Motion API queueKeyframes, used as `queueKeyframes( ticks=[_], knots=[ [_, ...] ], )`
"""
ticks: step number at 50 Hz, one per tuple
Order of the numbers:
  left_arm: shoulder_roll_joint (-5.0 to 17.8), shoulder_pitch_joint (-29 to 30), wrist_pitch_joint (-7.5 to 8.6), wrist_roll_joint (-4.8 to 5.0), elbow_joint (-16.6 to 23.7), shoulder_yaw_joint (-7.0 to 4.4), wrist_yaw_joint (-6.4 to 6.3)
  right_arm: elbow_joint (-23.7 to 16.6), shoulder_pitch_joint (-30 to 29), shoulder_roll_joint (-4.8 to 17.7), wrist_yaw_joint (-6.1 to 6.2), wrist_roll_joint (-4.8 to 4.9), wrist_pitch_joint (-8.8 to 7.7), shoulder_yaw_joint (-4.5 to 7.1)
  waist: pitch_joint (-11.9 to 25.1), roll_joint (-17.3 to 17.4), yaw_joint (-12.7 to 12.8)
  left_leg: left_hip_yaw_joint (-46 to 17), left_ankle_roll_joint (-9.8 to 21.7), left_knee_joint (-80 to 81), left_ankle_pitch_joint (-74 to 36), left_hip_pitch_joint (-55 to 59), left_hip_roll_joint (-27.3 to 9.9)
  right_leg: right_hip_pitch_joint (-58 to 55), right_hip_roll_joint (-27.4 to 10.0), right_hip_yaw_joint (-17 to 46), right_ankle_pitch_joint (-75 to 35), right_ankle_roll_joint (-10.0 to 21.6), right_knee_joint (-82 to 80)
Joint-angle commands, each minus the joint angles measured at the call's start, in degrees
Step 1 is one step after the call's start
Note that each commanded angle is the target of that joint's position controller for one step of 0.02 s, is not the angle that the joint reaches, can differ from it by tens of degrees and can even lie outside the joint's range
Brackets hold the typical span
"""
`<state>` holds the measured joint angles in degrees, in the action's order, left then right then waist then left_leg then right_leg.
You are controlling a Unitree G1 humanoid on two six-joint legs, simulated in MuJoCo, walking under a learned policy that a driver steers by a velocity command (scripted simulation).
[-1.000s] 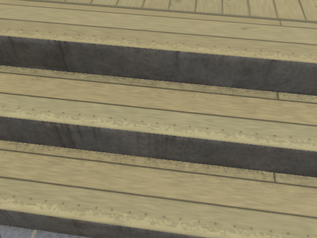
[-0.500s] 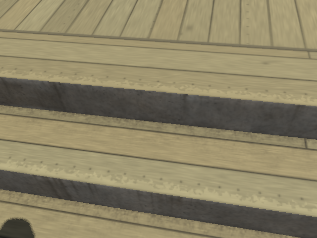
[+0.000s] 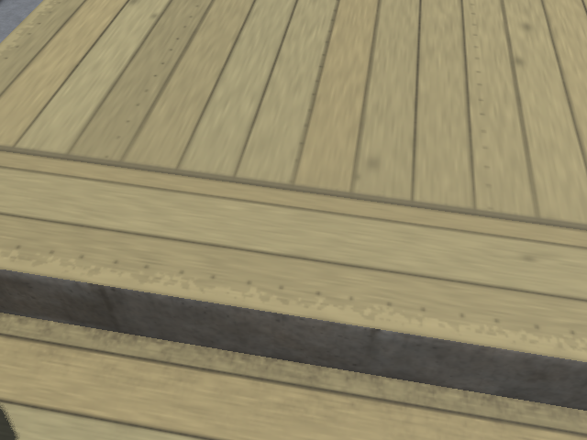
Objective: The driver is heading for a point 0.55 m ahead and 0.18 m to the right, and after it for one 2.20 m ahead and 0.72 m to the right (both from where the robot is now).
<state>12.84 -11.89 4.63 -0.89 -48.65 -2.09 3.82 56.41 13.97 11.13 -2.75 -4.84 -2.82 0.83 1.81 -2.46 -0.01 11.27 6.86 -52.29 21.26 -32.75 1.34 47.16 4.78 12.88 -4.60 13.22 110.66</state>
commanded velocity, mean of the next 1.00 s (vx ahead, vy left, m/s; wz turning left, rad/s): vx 0.50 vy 0.00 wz -0.32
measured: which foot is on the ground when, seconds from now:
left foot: down 0.00-0.44, up 0.46-0.86, down 0.88-1.00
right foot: up 0.00-0.40, down 0.42-0.90, up 0.92-1.00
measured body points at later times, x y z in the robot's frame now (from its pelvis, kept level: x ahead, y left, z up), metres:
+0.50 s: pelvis +0.30 -0.01 +0.12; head +0.30 +0.00 +0.57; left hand +0.51 +0.19 +0.02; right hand +0.23 -0.24 -0.02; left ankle +0.10 +0.08 -0.55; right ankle +0.36 -0.09 -0.51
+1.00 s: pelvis +0.60 +0.01 +0.29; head +0.59 +0.01 +0.74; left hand +0.67 +0.23 +0.15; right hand +0.76 -0.24 +0.22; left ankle +0.70 +0.08 -0.34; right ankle +0.43 -0.09 -0.27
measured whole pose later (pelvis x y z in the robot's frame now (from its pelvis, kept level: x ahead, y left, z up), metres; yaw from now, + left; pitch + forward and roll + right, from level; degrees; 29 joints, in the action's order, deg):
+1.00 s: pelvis +0.60 +0.01 +0.29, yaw -19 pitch +7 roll +3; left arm 11.3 -21.6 6.7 -2.9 -59.5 -1.5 6.2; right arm 45.7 -1.9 8.2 -0.9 -3.0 -5.2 -3.5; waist 8.4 -2.7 0.2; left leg 9.9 4.3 -67.7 27.5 -47.0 -2.5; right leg 34.2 3.9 10.8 3.3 6.9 88.1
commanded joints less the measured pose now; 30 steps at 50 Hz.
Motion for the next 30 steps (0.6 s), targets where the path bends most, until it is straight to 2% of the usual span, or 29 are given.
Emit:
queueKeyframes(
  ticks=[1,2,3,4,5,6,7,8,9,10,11,13,14,15,16,17,18,19,20,21,22,23,24,25,26,27,28,29,30],
  knots=[
    [-1.1,-6.5,-0.47,0.60,1.7,1.36,1.56,2.4,-0.1,-0.1,-2.03,-0.89,-2.33,-0.65,-1.7,2.3,4.8,-22.0,-0.4,32.0,-0.8,6.9,-12.6,20.0,-0.8,5.2,-2.0,5.5,5.8],
    [1.0,-5.9,-0.41,0.25,1.9,0.79,1.12,2.0,-1.9,-0.7,-1.88,-0.95,-3.23,-1.25,-0.8,3.8,6.6,-18.1,-1.2,33.4,-2.8,5.8,-10.6,19.7,-1.2,1.9,-1.9,4.5,6.9],
    [0.1,-3.6,-0.88,0.52,1.5,1.57,1.83,4.4,3.9,-0.7,-1.32,-1.74,-3.23,-1.33,0.0,8.7,4.5,-17.9,0.6,34.0,-4.4,9.3,-10.3,25.8,-0.1,-1.6,2.8,3.9,21.2],
    [-1.3,-1.5,-1.23,0.47,2.2,2.31,1.64,5.6,6.4,-2.2,-0.98,-2.45,-2.96,-2.12,-0.5,5.9,4.8,-17.5,-1.0,33.1,-3.0,11.3,-9.9,31.2,-0.3,-0.9,2.0,4.2,22.3],
    [-2.3,1.2,-1.29,0.42,2.8,2.88,1.45,6.4,9.3,-1.7,-1.03,-3.39,-2.98,-2.55,-1.4,4.3,3.6,-15.9,-2.1,33.0,-3.9,12.2,-9.0,34.3,-0.8,-1.3,1.2,4.1,21.3],
    [-2.9,3.7,-1.28,0.22,3.4,3.74,1.19,7.6,12.9,-1.3,-0.79,-3.66,-2.99,-2.81,-1.5,6.3,2.5,-16.6,-2.0,33.5,-4.3,15.7,-9.0,38.9,-1.2,-2.4,3.9,3.6,23.8],
    [-3.2,7.5,-1.38,0.62,5.3,4.18,1.04,8.0,14.7,-0.8,-0.89,-3.92,-2.99,-3.05,-1.8,5.0,1.9,-16.5,-2.2,34.6,-4.7,17.2,-9.6,40.8,-2.2,-3.8,3.3,3.7,21.4],
    [-2.6,9.8,-1.46,0.60,6.1,4.38,0.86,8.0,15.5,-0.6,-0.97,-4.07,-3.20,-3.25,-1.5,4.8,1.4,-15.8,-1.8,35.6,-6.0,17.5,-9.3,40.4,-3.6,-5.8,1.9,3.0,17.5],
    [-0.4,14.9,-1.96,1.07,8.5,4.21,0.37,8.4,17.4,0.5,-1.71,-4.76,-2.99,-3.43,-0.4,4.0,0.0,-14.7,-2.0,37.2,-5.1,17.6,-9.9,38.9,-4.6,-7.8,-0.2,1.8,8.8],
    [0.0,19.1,-2.50,0.96,9.7,4.39,0.11,9.5,22.2,0.6,-1.95,-5.12,-3.07,-3.61,-0.8,6.4,-2.3,-15.5,-1.2,38.9,-6.7,20.1,-10.5,40.0,-5.5,-10.4,-0.6,0.9,6.5],
    [-0.8,20.3,-3.24,-0.03,10.2,4.72,-0.12,10.8,25.6,0.0,-2.16,-4.53,-3.17,-4.04,-1.5,7.6,-3.0,-17.1,0.5,39.6,-9.1,24.1,-11.8,42.7,-6.9,-12.0,-0.5,-0.2,3.4],
    [-1.9,24.8,-5.34,-0.74,11.2,5.35,-0.14,11.2,28.4,0.8,-3.32,-2.52,-3.25,-4.45,-3.0,7.9,-4.1,-19.2,3.2,43.6,-18.4,30.9,-16.3,45.8,-9.1,-17.2,5.5,-2.3,-3.7],
    [-3.6,23.6,-5.94,-0.55,10.7,5.60,-0.13,11.3,30.0,0.8,-3.48,-2.60,-3.36,-4.84,-3.1,11.0,-3.2,-18.0,3.6,43.3,-28.1,35.8,-17.2,46.2,-9.3,-17.1,6.9,-3.0,-3.4],
    [-3.3,21.6,-6.07,-1.33,9.8,5.31,0.61,9.2,26.2,0.1,-3.34,-1.55,-3.81,-5.19,-2.2,10.6,-1.5,-13.5,3.1,42.9,-37.8,35.3,-16.8,40.5,-9.2,-19.8,9.2,-3.3,-6.1],
    [-3.9,20.4,-6.79,-1.78,9.9,5.69,1.63,7.7,21.2,1.1,-3.56,-1.16,-3.90,-5.43,-1.3,10.7,1.8,-8.2,4.2,43.4,-49.9,26.9,-15.5,27.5,-7.9,-22.9,10.0,-1.8,-9.8],
    [-2.2,22.0,-7.17,-1.38,12.0,5.19,2.50,5.6,15.7,4.1,-3.91,-0.49,-4.43,-5.18,1.6,9.9,4.3,-5.3,6.0,44.0,-71.6,16.7,-15.5,9.8,-5.6,-25.6,10.3,-1.6,-18.0],
    [-0.7,24.0,-7.63,-0.95,13.4,4.55,3.35,6.3,18.2,8.8,-3.72,0.70,-5.12,-4.41,3.7,12.7,4.6,-5.3,7.5,42.8,-88.9,18.5,-17.2,2.2,-2.6,-27.5,15.2,-3.6,-22.7],
    [0.0,22.8,-7.48,-0.14,14.2,3.99,3.54,8.0,20.5,12.2,-3.82,1.44,-5.40,-3.29,2.8,14.9,5.6,-4.8,6.8,38.5,-102.4,27.0,-18.8,1.8,-0.3,-27.4,22.3,-4.5,-30.5],
    [0.6,20.9,-6.84,-0.55,14.2,3.64,3.34,8.9,22.0,14.8,-3.74,2.59,-5.08,-1.85,2.5,15.6,5.8,-5.4,5.9,34.5,-109.1,37.1,-19.6,2.2,2.2,-28.5,27.9,-4.9,-42.9],
    [1.4,16.8,-6.19,-0.50,12.7,3.13,2.54,9.1,20.7,17.2,-3.92,2.65,-4.32,-0.51,3.1,16.2,6.4,-4.9,5.0,28.8,-114.7,41.5,-19.5,-0.7,3.4,-28.4,27.1,-4.5,-51.2],
    [4.5,1.7,-5.88,0.18,6.9,1.70,0.87,8.0,20.5,16.9,-4.50,-0.82,-3.94,0.18,11.1,13.8,8.4,-5.7,2.7,16.6,-120.2,29.0,-18.7,-21.2,3.3,-18.0,15.1,-1.3,-46.6],
    [8.6,-11.5,-6.04,0.60,1.3,0.66,0.07,4.9,20.8,11.8,-5.24,-3.45,-3.70,-0.40,22.3,3.4,9.3,-11.0,0.4,1.1,-99.9,10.3,-14.0,-45.0,0.1,2.3,11.6,5.0,-55.8],
    [9.9,-25.2,-6.10,-2.75,-4.9,-0.16,-0.19,3.1,14.7,6.1,-6.01,-2.04,-1.88,-0.87,20.2,-10.7,13.8,-13.6,-2.6,-29.6,-20.6,-10.8,2.1,-54.5,-10.5,27.2,10.8,13.2,-77.0],
    [9.4,-27.6,-4.64,-4.63,-5.1,-0.97,-0.93,3.3,11.4,6.1,-6.24,2.20,-1.39,-0.03,11.9,-6.5,13.8,-27.0,1.6,-51.6,-22.9,-22.1,5.0,-47.3,-12.4,34.1,22.9,8.6,-85.0],
    [8.7,-22.1,-3.22,-3.56,-7.0,-1.14,-0.91,0.9,7.7,4.8,-4.96,2.05,-2.04,0.12,5.9,-3.4,10.1,-27.2,1.7,-64.2,-23.5,-29.8,4.2,-40.7,-13.3,33.2,22.9,8.4,-84.7],
    [4.3,-16.1,-2.31,-2.70,-8.5,-0.25,-0.55,-2.2,2.2,2.9,-3.66,0.98,-1.83,-0.44,4.5,2.5,5.7,-26.6,2.7,-68.5,-21.1,-33.5,4.2,-36.7,-12.9,29.1,18.9,9.0,-83.5],
    [-1.7,-11.8,-1.96,-2.38,-10.4,1.55,-0.05,-5.5,-1.8,1.3,-3.00,-0.56,-1.40,-1.53,4.2,4.1,1.7,-26.0,4.9,-71.6,-18.3,-36.5,3.4,-33.8,-11.3,21.2,17.6,7.0,-83.6],
    [-6.3,-6.8,-1.89,-2.11,-11.6,3.44,0.35,-6.8,-2.5,-0.3,-2.40,-0.82,-1.06,-2.47,3.3,6.0,-2.5,-24.3,6.9,-72.1,-16.8,-39.6,0.9,-29.2,-9.1,13.3,18.1,3.6,-83.8],
    [-8.3,-5.9,-1.12,-3.05,-12.9,4.52,0.97,-6.6,-0.6,0.0,-1.73,-0.66,-0.23,-2.83,1.7,6.7,-5.1,-21.6,7.8,-68.6,-18.6,-40.6,-1.0,-25.9,-7.8,7.6,14.3,2.1,-84.6]
  ],
)
Velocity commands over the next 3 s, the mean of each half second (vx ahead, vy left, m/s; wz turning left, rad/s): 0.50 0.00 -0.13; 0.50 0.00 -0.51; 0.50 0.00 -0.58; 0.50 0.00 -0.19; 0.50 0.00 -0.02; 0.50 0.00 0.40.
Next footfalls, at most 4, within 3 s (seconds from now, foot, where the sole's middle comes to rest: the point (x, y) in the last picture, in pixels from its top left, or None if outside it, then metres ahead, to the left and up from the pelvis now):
0.42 right None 0.40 -0.09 -0.55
0.88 left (265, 252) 0.74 0.08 -0.38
1.50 right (444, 201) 0.89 -0.30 -0.38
1.98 left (427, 90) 1.29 -0.33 -0.38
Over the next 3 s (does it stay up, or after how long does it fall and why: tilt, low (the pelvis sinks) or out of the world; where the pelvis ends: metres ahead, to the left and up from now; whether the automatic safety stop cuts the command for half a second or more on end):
stays up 1.46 -0.62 0.39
